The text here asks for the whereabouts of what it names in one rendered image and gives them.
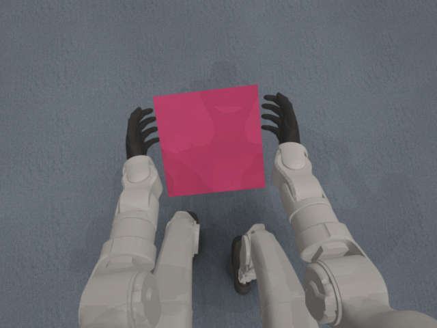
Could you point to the right robot upper arm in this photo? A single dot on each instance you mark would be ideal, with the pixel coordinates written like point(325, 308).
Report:
point(348, 292)

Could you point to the robot left hand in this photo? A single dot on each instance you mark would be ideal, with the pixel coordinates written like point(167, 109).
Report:
point(135, 138)

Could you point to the left robot foot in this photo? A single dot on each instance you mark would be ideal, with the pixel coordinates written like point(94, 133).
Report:
point(193, 215)

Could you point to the left robot forearm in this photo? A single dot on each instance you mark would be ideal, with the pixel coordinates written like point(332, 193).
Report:
point(131, 242)

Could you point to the right robot forearm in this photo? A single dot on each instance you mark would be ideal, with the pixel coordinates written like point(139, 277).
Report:
point(318, 232)

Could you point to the robot right hand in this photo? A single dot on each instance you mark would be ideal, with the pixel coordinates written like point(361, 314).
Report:
point(287, 130)

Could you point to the left robot upper arm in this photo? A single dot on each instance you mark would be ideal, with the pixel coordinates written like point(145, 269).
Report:
point(124, 299)

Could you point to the carton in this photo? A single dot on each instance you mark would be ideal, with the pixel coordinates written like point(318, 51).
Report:
point(211, 141)

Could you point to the robot right shin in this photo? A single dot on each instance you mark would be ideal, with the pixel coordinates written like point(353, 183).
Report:
point(247, 274)

